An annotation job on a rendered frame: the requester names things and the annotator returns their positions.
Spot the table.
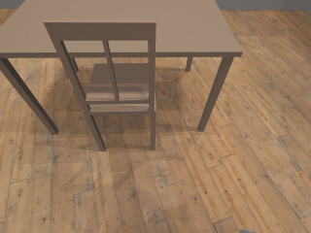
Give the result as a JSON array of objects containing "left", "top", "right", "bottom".
[{"left": 0, "top": 0, "right": 243, "bottom": 135}]

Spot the chair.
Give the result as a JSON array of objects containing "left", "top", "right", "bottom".
[{"left": 43, "top": 18, "right": 156, "bottom": 151}]

